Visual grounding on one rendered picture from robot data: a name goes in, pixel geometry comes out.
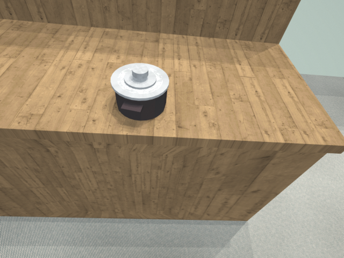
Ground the table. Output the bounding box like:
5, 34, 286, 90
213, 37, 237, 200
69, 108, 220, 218
0, 0, 344, 221

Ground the lid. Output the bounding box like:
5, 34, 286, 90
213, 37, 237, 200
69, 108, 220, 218
111, 63, 169, 101

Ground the knob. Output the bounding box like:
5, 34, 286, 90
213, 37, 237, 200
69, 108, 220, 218
132, 64, 148, 79

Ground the pot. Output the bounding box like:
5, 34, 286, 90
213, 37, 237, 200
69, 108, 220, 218
115, 91, 167, 121

